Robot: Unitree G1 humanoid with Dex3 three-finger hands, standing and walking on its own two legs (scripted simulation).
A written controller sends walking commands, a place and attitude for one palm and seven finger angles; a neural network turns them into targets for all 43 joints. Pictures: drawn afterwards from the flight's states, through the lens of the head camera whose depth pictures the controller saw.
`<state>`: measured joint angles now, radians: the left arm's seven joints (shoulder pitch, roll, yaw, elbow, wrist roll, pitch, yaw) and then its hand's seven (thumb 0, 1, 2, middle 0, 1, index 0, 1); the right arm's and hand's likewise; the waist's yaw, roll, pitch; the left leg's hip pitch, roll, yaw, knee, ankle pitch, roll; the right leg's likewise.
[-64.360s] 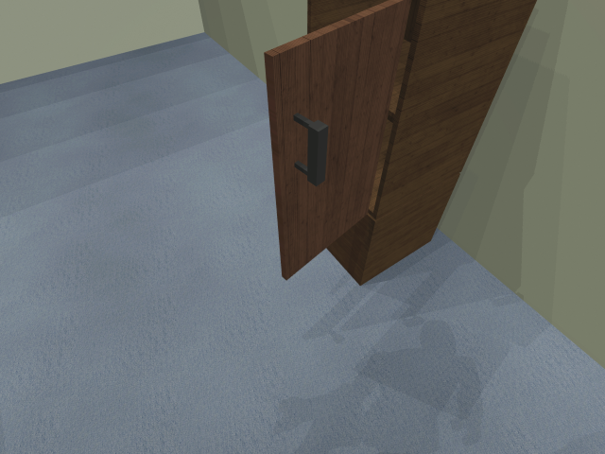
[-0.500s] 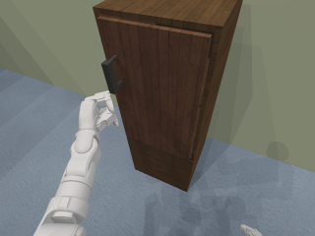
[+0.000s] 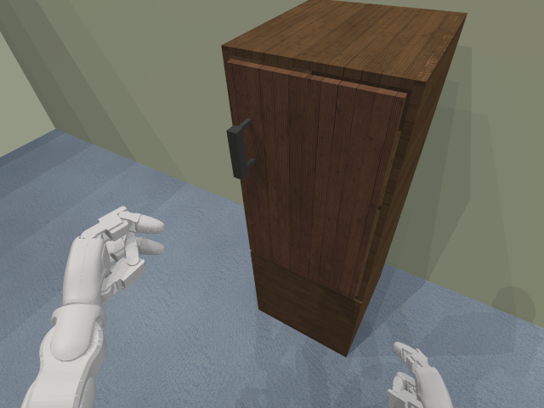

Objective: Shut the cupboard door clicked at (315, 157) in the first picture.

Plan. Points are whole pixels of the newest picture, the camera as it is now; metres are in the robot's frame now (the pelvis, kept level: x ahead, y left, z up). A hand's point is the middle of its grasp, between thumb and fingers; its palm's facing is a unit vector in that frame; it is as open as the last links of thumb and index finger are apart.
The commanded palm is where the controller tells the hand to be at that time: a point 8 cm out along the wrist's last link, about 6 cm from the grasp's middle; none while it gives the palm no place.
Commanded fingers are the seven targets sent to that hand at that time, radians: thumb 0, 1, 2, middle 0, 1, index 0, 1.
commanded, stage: draw the hand back to the body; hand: left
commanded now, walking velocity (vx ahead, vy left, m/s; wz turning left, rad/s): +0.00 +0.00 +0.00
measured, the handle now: (243, 148) +0.61 +0.13 +0.07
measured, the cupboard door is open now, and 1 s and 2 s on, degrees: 0 0 0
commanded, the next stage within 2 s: step back with the hand held close in 0.66 s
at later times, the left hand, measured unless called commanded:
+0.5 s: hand (44, 300) +0.18 +0.28 +0.15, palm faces +0.49 -0.79 -0.37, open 7.2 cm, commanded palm +0.14 +0.31 +0.17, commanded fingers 0.00 0.90 0.90 -0.20 -0.30 -0.20 -0.30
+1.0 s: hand (56, 293) +0.19 +0.27 +0.15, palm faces +0.43 -0.79 -0.44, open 7.4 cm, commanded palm +0.14 +0.31 +0.17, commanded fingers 0.00 0.90 0.90 -0.20 -0.30 -0.20 -0.30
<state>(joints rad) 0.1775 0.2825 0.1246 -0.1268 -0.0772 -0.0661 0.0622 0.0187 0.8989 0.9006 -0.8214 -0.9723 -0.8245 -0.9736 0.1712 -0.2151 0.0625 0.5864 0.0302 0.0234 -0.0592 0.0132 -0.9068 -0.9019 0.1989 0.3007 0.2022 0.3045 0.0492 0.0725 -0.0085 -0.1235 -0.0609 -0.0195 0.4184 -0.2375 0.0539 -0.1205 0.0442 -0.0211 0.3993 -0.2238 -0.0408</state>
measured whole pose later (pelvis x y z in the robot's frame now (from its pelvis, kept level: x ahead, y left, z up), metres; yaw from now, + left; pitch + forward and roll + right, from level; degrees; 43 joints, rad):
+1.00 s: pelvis +0.00 +0.01 +0.00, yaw +0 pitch +1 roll -1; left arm 0.52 0.36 0.37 -0.38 -0.08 -0.17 0.11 0.02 0.89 0.90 -0.21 -0.30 -0.21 -0.30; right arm 0.20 -0.26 -0.01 0.60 0.02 0.00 -0.06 0.01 -0.91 -0.90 0.20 0.30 0.20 0.30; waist 0.02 0.09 -0.04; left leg -0.25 -0.06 -0.03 0.52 -0.27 0.06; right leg -0.22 0.05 -0.03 0.45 -0.24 -0.03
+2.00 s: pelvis -0.10 +0.03 -0.01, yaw +2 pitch +4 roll -5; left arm 0.54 0.44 0.49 -0.53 -0.04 -0.29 0.15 0.02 0.89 0.90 -0.21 -0.30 -0.21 -0.30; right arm 0.24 -0.19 0.00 0.63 -0.02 -0.08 -0.07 0.01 -0.91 -0.90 0.20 0.30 0.20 0.30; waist 0.01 0.00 -0.06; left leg -0.52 0.00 0.00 0.58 -0.14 0.09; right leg -0.29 0.08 0.02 0.73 -0.39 0.00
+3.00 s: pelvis -0.28 +0.03 -0.01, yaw +1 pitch -3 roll -3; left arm 0.44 0.33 0.37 -0.36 -0.04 -0.15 0.16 0.02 0.89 0.90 -0.21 -0.30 -0.21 -0.30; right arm 0.25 -0.19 0.03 0.67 0.00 -0.09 -0.09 0.02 -0.90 -0.90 0.20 0.30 0.21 0.30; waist 0.02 0.00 -0.05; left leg -0.39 -0.04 -0.01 0.50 -0.11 0.05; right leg -0.15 0.04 0.00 0.56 -0.41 0.00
